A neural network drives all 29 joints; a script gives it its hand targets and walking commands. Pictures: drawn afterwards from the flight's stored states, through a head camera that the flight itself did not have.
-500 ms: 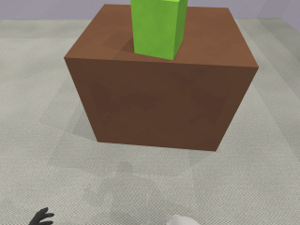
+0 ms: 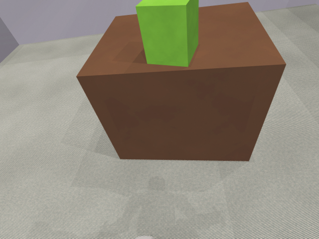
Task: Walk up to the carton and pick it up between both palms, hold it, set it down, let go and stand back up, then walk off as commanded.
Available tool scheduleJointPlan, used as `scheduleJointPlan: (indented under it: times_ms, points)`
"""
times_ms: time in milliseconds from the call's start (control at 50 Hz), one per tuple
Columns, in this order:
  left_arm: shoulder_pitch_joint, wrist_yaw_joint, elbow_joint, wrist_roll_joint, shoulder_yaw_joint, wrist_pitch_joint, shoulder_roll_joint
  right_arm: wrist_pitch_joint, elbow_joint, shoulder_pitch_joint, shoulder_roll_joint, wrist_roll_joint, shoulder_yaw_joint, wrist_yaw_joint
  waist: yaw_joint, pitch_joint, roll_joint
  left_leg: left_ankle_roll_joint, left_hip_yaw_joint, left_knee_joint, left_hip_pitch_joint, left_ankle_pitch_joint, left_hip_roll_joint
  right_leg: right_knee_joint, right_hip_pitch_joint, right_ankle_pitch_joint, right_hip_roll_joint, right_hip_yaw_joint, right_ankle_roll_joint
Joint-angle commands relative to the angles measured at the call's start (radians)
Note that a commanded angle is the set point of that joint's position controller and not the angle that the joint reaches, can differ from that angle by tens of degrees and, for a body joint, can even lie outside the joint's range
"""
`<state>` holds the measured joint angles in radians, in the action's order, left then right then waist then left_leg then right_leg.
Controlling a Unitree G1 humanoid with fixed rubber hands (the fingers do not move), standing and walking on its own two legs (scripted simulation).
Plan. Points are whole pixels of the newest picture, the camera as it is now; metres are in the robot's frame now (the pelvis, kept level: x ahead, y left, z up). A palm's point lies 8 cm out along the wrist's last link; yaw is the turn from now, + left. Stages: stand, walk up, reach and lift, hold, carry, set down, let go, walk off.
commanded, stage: walk off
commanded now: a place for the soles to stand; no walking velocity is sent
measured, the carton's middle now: (171, 28) +0.94 -0.01 +0.11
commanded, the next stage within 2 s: stand in 1.22 s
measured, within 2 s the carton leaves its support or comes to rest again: neither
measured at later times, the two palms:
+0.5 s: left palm (31, 237) +0.16 +0.43 -0.12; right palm out of the picture +0.15 -0.22 -0.06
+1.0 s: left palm out of the picture +0.12 +0.35 -0.06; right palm out of the picture +0.07 -0.30 -0.12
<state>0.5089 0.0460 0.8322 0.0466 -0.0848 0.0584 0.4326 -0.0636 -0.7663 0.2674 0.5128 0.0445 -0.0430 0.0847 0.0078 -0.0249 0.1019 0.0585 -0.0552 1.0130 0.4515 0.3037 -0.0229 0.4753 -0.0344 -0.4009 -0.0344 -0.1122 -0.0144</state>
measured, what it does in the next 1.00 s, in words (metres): steps on the spot: left foot, then right foot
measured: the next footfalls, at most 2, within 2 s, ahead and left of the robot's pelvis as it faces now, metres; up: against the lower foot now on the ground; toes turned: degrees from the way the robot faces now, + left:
left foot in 0.14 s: +0.15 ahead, +0.18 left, +0.00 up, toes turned -2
right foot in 0.84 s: +0.10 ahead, -0.06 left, +0.00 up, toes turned +2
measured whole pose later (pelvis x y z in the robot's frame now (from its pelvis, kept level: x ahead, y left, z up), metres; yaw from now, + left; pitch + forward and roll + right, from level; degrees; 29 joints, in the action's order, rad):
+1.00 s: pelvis +0.03 +0.02 +0.00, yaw -5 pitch -2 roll +3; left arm 0.30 0.00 0.83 0.05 -0.06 -0.01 0.43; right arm -0.01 -0.85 0.26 0.46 0.00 -0.04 -0.01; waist 0.01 -0.06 0.03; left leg 0.03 -0.01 0.93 0.35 0.42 -0.01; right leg 0.55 -0.26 -0.24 0.05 -0.09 0.05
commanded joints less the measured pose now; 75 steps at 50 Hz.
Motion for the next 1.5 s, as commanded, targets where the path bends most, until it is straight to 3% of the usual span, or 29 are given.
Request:
scheduleJointPlan:
  times_ms: [0,60,80,100,120,140,160,180,200,260,320,380,500,660,720,760,780,800,820,860,900,940,1060,1240,1300,1340,1360,1420,1480]
  points:
    - [0.061,-0.006,-0.027,-0.064,-0.059,0.028,0.305,0.05,0.107,-0.212,0.111,-0.015,0.14,0.0,-0.076,-0.113,-0.291,-0.039,0.045,-0.163,0.256,0.038,-0.029,-0.083,0.104,0.46,-0.184,-0.175,0.171]
    - [0.018,-0.004,-0.047,-0.073,-0.051,0.018,0.314,0.071,0.1,-0.201,0.099,-0.026,0.136,-0.01,-0.081,-0.108,-0.335,-0.022,0.073,-0.342,0.155,0.078,-0.039,0.027,0.084,0.753,-0.19,-0.134,0.173]
    - [-0.027,-0.002,-0.058,-0.069,-0.049,0.016,0.314,0.081,0.077,-0.134,0.102,-0.027,0.139,-0.014,-0.042,-0.079,-0.317,-0.017,0.063,-0.444,0.026,0.028,-0.042,0.095,0.023,0.803,-0.183,-0.104,0.159]
    - [-0.124,-0.003,-0.077,-0.064,-0.041,0.013,0.303,0.092,0.02,0.037,0.108,-0.025,0.15,-0.023,0.063,-0.006,-0.268,-0.006,0.041,-0.612,-0.252,-0.081,-0.029,0.277,-0.107,0.828,-0.125,-0.021,0.117]
    - [-0.15,0.0,-0.08,-0.064,-0.018,0.011,0.235,0.105,-0.032,0.205,0.165,-0.015,0.18,-0.042,0.147,0.114,-0.096,-0.017,-0.038,-0.601,-0.548,-0.197,-0.035,0.539,-0.295,0.656,-0.062,-0.022,0.068]
    - [-0.107,0.005,-0.071,-0.06,0.003,0.012,0.146,0.107,-0.04,0.227,0.197,-0.019,0.186,-0.058,0.112,0.155,0.066,-0.045,-0.177,-0.508,-0.701,-0.512,-0.141,0.634,-0.482,0.096,0.027,-0.046,0.041]
    - [-0.052,0.012,-0.067,-0.042,0.007,0.0,0.109,0.105,-0.032,0.187,0.244,-0.02,0.191,-0.07,0.053,0.168,0.152,-0.025,-0.402,-0.573,-0.637,-0.57,-0.302,0.665,-0.554,-0.214,0.114,-0.008,0.043]
    - [-0.073,0.019,-0.055,-0.048,-0.013,-0.008,0.176,0.105,-0.038,0.123,0.252,-0.02,0.191,-0.065,0.026,0.098,0.072,0.055,-0.5,-0.638,-0.462,-0.467,-0.344,0.69,-0.529,-0.216,0.107,-0.056,0.062]
    - [-0.084,0.014,-0.052,-0.048,-0.02,-0.007,0.202,0.104,-0.025,0.056,0.222,-0.021,0.18,-0.062,-0.002,0.029,0.023,0.072,-0.449,-0.652,-0.345,-0.365,-0.319,0.688,-0.494,-0.182,0.067,-0.061,0.058]
    - [-0.05,-0.012,-0.012,-0.032,-0.013,-0.027,0.161,0.12,-0.032,-0.036,0.103,-0.028,0.142,-0.081,-0.046,-0.063,0.019,-0.027,-0.167,-0.65,-0.257,-0.466,-0.188,0.536,-0.445,0.015,0.039,-0.06,0.031]
    - [-0.102,-0.016,-0.014,-0.031,-0.007,-0.053,0.139,0.128,-0.047,-0.011,0.094,-0.038,0.141,-0.094,-0.035,-0.027,0.024,-0.057,-0.11,-0.602,-0.304,-0.81,-0.185,0.479,-0.434,0.087,0.071,-0.046,0.021]
    - [-0.139,-0.018,-0.034,-0.04,-0.016,-0.065,0.143,0.121,-0.043,-0.001,0.113,-0.036,0.149,-0.103,-0.028,-0.025,0.041,-0.053,-0.083,-0.579,-0.328,-0.882,-0.185,0.464,-0.479,0.101,0.096,-0.034,0.026]
    - [-0.162,-0.021,-0.045,-0.051,-0.03,-0.088,0.158,0.106,-0.024,-0.015,0.132,-0.034,0.161,-0.11,-0.014,-0.014,0.04,-0.033,-0.124,-0.596,-0.321,-0.629,-0.212,0.501,-0.507,0.067,0.11,-0.052,0.017]
    - [-0.169,-0.037,-0.039,-0.07,-0.04,-0.083,0.174,0.09,-0.007,-0.076,0.174,-0.035,0.171,-0.104,-0.011,-0.067,0.038,0.139,-0.186,-0.667,-0.151,-0.093,-0.28,0.445,-0.41,-0.016,0.057,-0.008,0.013]
    - [-0.141,-0.045,-0.031,-0.072,-0.045,-0.072,0.173,0.078,0.006,-0.128,0.179,-0.04,0.169,-0.097,-0.032,-0.078,0.069,0.128,-0.178,-0.642,-0.06,0.074,-0.257,0.297,-0.304,0.034,0.022,0.037,0.02]
    - [-0.109,-0.05,-0.015,-0.072,-0.05,-0.064,0.173,0.073,0.008,-0.142,0.173,-0.042,0.166,-0.094,-0.049,-0.076,0.045,0.084,-0.166,-0.606,-0.004,0.26,-0.209,0.133,-0.183,0.1,0.026,0.032,0.035]
    - [-0.109,-0.048,-0.012,-0.073,-0.054,-0.059,0.18,0.067,0.004,-0.128,0.153,-0.041,0.162,-0.094,-0.046,-0.083,0.006,0.058,-0.148,-0.546,0.015,0.263,-0.178,0.066,-0.162,0.072,0.02,-0.01,0.045]
    - [-0.121,-0.048,-0.014,-0.079,-0.058,-0.054,0.2,0.063,-0.001,-0.096,0.127,-0.042,0.156,-0.093,-0.03,-0.109,-0.105,0.027,-0.101,-0.434,0.043,0.268,-0.117,-0.062,-0.192,-0.043,-0.032,-0.134,0.06]
    - [-0.152,-0.046,-0.028,-0.084,-0.064,-0.05,0.251,0.061,-0.006,-0.074,0.089,-0.048,0.15,-0.096,-0.008,-0.131,-0.288,-0.027,-0.005,-0.209,0.063,0.224,0.008,-0.23,-0.276,-0.11,-0.169,-0.404,0.116]
    - [-0.287,-0.037,-0.054,-0.088,-0.057,-0.043,0.27,0.055,-0.044,-0.033,0.108,-0.046,0.156,-0.107,0.028,-0.195,-0.233,-0.071,-0.027,-0.033,-0.047,0.211,0.037,-0.298,-0.497,-0.104,-0.224,-0.476,0.156]
    - [-0.322,-0.034,-0.049,-0.083,-0.04,-0.033,0.244,0.05,-0.077,-0.008,0.129,-0.049,0.157,-0.101,0.05,-0.191,-0.234,-0.072,-0.044,-0.001,-0.074,0.14,0.014,-0.27,-0.47,-0.007,-0.17,-0.386,0.123]
    - [-0.303,-0.033,-0.043,-0.073,-0.029,-0.026,0.22,0.05,-0.089,0.013,0.121,-0.053,0.155,-0.095,0.029,-0.112,-0.273,-0.069,-0.033,-0.03,-0.047,0.087,0.016,-0.229,-0.291,0.096,-0.125,-0.299,0.099]
    - [-0.184,-0.031,-0.012,-0.059,-0.023,-0.029,0.198,0.066,-0.095,-0.031,0.084,-0.052,0.139,-0.091,-0.045,0.095,-0.256,-0.077,-0.002,-0.258,-0.014,0.12,0.036,-0.141,0.1,0.407,-0.124,-0.269,0.086]
    - [-0.302,-0.042,-0.036,-0.073,-0.015,-0.045,0.185,0.08,-0.131,0.039,0.071,-0.055,0.136,-0.09,0.005,0.056,-0.24,-0.043,0.009,-0.496,-0.251,0.08,0.028,-0.162,-0.198,0.18,-0.136,-0.243,0.158]
    - [-0.333,-0.046,-0.044,-0.063,-0.006,-0.055,0.17,0.088,-0.141,0.063,0.087,-0.048,0.14,-0.09,0.031,0.054,-0.207,-0.028,0.015,-0.525,-0.385,-0.048,0.016,-0.149,-0.355,0.034,-0.102,-0.184,0.13]
    - [-0.337,-0.047,-0.039,-0.06,-0.003,-0.059,0.161,0.088,-0.147,0.081,0.101,-0.04,0.143,-0.089,0.042,0.023,-0.188,-0.015,-0.009,-0.528,-0.403,-0.002,-0.011,-0.148,-0.44,-0.062,-0.081,-0.159,0.102]
    - [-0.348,-0.049,-0.043,-0.056,0.001,-0.06,0.151,0.092,-0.141,0.073,0.115,-0.035,0.142,-0.088,0.045,-0.006,-0.13,0.003,-0.086,-0.583,-0.355,0.1,-0.057,-0.112,-0.463,-0.092,-0.048,-0.129,0.083]
    - [-0.256,-0.062,-0.01,-0.049,-0.012,-0.069,0.166,0.102,-0.101,-0.058,0.141,-0.024,0.136,-0.083,-0.013,-0.092,-0.003,0.077,-0.322,-0.888,0.025,0.528,-0.234,0.244,-0.222,-0.031,0.101,0.017,0.037]
    - [-0.182,-0.063,0.002,-0.05,-0.013,-0.068,0.165,0.114,-0.051,-0.123,0.142,-0.016,0.141,-0.088,-0.038,-0.056,0.045,0.073,-0.264,-0.863,-0.012,0.377,-0.219,0.296,-0.198,0.015,0.082,0.013,0.026]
